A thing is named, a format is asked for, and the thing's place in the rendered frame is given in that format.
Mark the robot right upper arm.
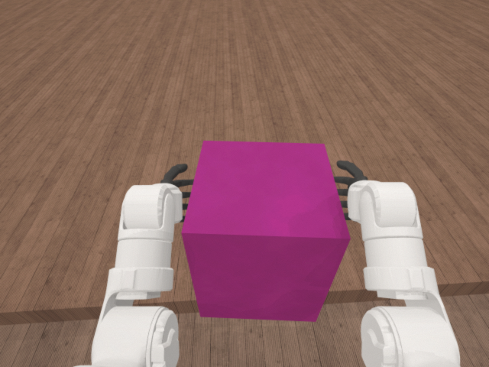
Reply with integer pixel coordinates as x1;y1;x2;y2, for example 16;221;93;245
361;306;461;367

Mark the robot right hand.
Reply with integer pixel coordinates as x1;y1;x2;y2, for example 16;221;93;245
334;161;368;222

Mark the right robot forearm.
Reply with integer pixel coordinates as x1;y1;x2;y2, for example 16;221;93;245
348;180;460;363

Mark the robot left hand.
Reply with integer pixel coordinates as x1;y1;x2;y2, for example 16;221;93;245
160;164;194;222

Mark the left robot forearm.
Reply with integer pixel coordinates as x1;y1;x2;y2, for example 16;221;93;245
91;183;183;358

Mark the robot left upper arm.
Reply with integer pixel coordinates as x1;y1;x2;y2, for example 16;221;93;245
74;307;180;367

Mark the carton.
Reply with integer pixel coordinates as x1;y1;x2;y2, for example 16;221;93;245
181;141;351;322

